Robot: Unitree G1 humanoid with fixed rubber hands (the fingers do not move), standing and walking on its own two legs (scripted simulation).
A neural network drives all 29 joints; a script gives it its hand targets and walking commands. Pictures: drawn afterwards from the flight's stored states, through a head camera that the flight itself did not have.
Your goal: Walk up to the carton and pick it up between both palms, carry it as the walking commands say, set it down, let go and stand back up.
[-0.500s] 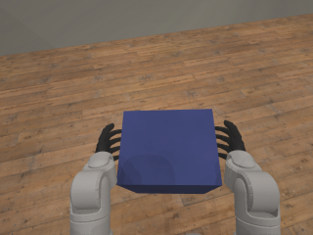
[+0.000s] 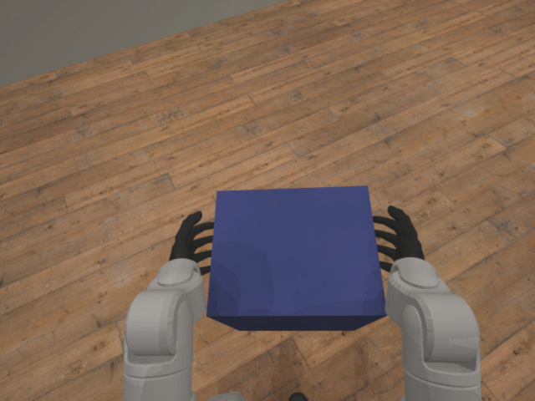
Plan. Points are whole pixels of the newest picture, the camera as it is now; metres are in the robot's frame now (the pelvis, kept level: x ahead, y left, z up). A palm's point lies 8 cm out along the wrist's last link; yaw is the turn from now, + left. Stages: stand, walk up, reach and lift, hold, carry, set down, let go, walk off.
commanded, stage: carry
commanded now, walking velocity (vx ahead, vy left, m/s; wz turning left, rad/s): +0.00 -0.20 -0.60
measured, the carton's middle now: (293, 269) +0.31 -0.01 -0.02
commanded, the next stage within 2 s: none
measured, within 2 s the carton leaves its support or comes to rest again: neither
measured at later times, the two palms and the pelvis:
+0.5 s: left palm (319, 275) +0.26 -0.04 +0.07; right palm out of the picture +0.18 -0.31 +0.06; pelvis -0.03 -0.09 -0.02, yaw -17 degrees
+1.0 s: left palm (489, 333) +0.19 -0.23 +0.07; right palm out of the picture +0.02 -0.45 +0.07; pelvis -0.11 -0.18 -0.01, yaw -34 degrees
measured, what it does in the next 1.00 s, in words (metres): steps to the right, turning right: left foot, then right foot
